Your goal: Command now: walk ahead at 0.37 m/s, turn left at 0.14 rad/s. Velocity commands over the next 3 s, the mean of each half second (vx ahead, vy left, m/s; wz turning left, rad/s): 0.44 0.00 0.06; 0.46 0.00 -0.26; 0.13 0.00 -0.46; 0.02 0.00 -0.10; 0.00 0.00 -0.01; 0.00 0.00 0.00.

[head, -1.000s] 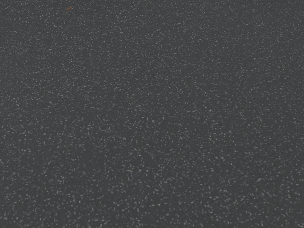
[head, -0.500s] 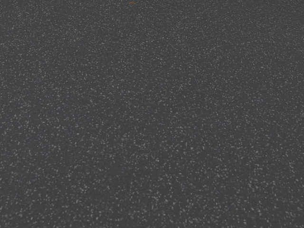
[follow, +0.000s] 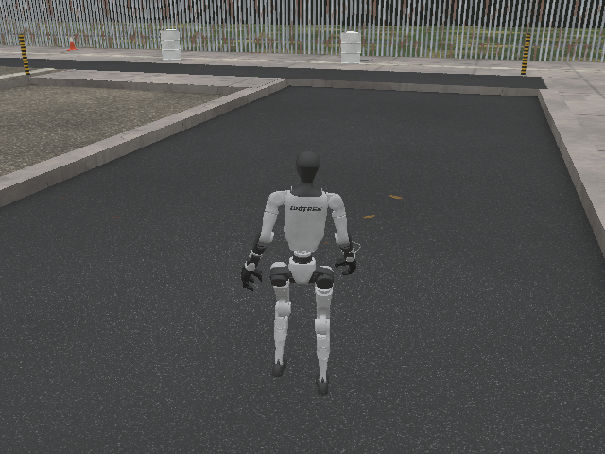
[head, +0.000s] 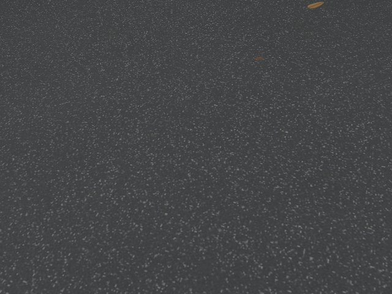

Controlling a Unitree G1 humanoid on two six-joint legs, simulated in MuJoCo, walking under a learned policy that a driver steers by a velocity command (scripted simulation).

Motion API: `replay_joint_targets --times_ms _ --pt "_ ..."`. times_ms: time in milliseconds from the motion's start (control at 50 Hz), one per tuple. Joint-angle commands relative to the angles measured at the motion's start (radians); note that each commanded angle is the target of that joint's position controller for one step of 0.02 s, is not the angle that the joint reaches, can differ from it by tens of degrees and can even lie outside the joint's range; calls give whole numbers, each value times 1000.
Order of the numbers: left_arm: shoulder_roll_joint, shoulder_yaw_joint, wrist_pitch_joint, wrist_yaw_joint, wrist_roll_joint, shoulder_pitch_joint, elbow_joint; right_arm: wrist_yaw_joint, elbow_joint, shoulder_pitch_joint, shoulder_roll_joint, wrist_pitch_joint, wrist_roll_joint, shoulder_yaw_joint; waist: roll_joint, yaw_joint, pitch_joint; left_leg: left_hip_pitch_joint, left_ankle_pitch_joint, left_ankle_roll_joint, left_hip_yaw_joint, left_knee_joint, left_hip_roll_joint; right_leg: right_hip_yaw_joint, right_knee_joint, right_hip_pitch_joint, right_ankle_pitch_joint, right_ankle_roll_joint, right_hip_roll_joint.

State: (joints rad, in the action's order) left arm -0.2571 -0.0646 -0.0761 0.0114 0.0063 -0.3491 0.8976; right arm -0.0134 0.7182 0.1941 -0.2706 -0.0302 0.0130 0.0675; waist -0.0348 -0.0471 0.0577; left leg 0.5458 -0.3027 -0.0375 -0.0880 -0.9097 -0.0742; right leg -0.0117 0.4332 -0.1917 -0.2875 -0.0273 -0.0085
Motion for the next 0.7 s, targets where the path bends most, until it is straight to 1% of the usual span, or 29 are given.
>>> replay_joint_targets --times_ms 20,40,60,80,120,140,180,220,240,260,280,300,320,340,360,380,400,420,440,460,480,520,560,580,620,660,700 --pt "-127 -21 -24 6 -13 19 -53 12 -77 -95 -84 -35 -12 30 166 11 -124 291 138 25 18 -66 99 -301 -310 147 -125 -134 -241" --pt "-116 -18 -24 5 -12 -12 -42 15 -81 -109 -62 -37 -8 25 166 1 -119 280 173 32 40 -50 108 -257 -311 152 -58 -135 -226" --pt "-114 -16 -23 4 -12 -36 -35 17 -86 -127 -47 -38 -4 20 168 -11 -118 270 198 38 56 -11 115 -220 -312 156 -6 -135 -215" --pt "-117 -16 -20 4 -13 -52 -30 19 -94 -153 -35 -40 -2 15 171 -24 -122 247 220 42 71 46 118 -188 -313 153 36 -133 -205" --pt "-136 -17 -15 4 -13 -76 -26 27 -112 -211 -17 -46 5 6 178 -50 -131 178 252 49 96 171 114 -142 -310 135 98 -132 -195" --pt "-149 -19 -12 4 -15 -88 -23 32 -120 -236 -13 -49 8 3 181 -61 -136 142 260 51 106 227 108 -128 -306 128 121 -133 -196" --pt "-170 -22 -7 2 -20 -112 -17 43 -129 -266 -18 -53 15 1 181 -74 -147 80 246 50 128 301 95 -117 -292 123 146 -139 -208" --pt "-178 -25 -1 -1 -29 -132 -7 52 -140 -287 -27 -58 19 0 185 -77 -163 48 208 31 134 352 91 -131 -270 143 168 -144 -235" --pt "-183 -28 3 -2 -33 -134 -3 55 -144 -285 -37 -61 21 2 192 -67 -167 26 184 16 132 377 88 -140 -254 158 200 -142 -252" --pt "-192 -32 8 -2 -36 -128 0 57 -142 -262 -53 -63 22 7 200 -42 -157 -21 166 -2 133 402 81 -143 -229 171 270 -135 -267" --pt "-202 -34 11 -1 -38 -105 -3 55 -128 -201 -75 -64 20 18 202 6 -123 -124 173 -25 146 434 62 -123 -166 170 428 -121 -262" --pt "-194 -32 12 1 -39 -93 -6 48 -87 -77 -113 -62 16 39 176 73 -42 -308 187 -55 158 464 41 -72 -28 145 605 -97 -223" --pt "-171 -22 8 2 -28 -67 -24 35 -42 104 -166 -60 11 61 135 159 86 -589 198 -98 81 431 114 -22 199 5 590 -60 -175" --pt "-72 9 -10 0 -12 -107 -71 25 -15 262 -271 -51 -16 84 -108 185 265 -993 90 -227 -324 439 392 56 604 -387 230 14 -48" --pt "-67 14 -36 -4 -24 -113 -66 29 4 288 -233 -47 -8 68 -244 175 345 -990 -36 -298 -639 601 489 -70 796 -524 -276 17 16" --pt "-151 -13 -48 -10 -52 -46 -86 32 2 210 -172 -49 -5 44 -175 160 176 -866 -81 -258 -519 622 450 -92 877 -619 -228 2 -50" --pt "-154 -12 -51 -13 -54 17 -98 31 -8 143 -133 -48 -3 31 -119 135 75 -729 -46 -223 -378 637 401 -60 861 -618 -141 -12 -95" --pt "-138 -13 -48 -10 -38 46 -101 36 -13 79 -109 -49 -8 22 -54 104 1 -593 21 -207 -288 676 354 -45 802 -585 -68 -9 -121" --pt "-129 -18 -38 -9 -24 42 -99 39 -16 37 -86 -54 -16 14 -63 69 -35 -496 95 -195 -223 710 319 -52 749 -529 -18 -6 -146" --pt "-105 -14 -26 -11 -22 21 -94 41 -13 16 -82 -57 -18 14 -74 43 -49 -432 133 -197 -183 743 301 -51 727 -481 11 0 -154" --pt "-83 -10 -16 -13 -21 12 -92 41 -6 13 -85 -64 -14 16 -71 28 -57 -395 184 -206 -153 764 297 -45 708 -463 29 9 -155" --pt "-80 -10 -3 -10 -14 46 -111 38 13 25 -102 -76 -12 21 -42 15 -83 -366 276 -218 -95 789 291 -39 637 -491 96 29 -157" --pt "-76 -5 -5 -12 -6 122 -139 30 33 51 -117 -77 -10 25 -21 29 -106 -365 327 -211 -45 796 276 -35 500 -513 211 41 -154" --pt "-68 0 -8 -16 -6 162 -151 26 40 61 -122 -74 -8 25 -18 41 -115 -358 338 -198 -15 797 261 -26 416 -497 277 40 -143" --pt "-53 12 -15 -30 -15 232 -167 19 50 80 -141 -72 -8 28 -21 69 -124 -354 328 -174 47 806 248 5 276 -445 389 30 -114" --pt "-58 16 -15 -41 -24 293 -189 17 72 122 -162 -73 -3 33 -13 96 -131 -403 293 -164 63 809 275 10 211 -430 428 16 -98" --pt "-71 15 -12 -52 -29 338 -218 15 95 149 -168 -67 3 36 -5 106 -143 -499 301 -150 78 788 312 -10 167 -467 395 -8 -91"
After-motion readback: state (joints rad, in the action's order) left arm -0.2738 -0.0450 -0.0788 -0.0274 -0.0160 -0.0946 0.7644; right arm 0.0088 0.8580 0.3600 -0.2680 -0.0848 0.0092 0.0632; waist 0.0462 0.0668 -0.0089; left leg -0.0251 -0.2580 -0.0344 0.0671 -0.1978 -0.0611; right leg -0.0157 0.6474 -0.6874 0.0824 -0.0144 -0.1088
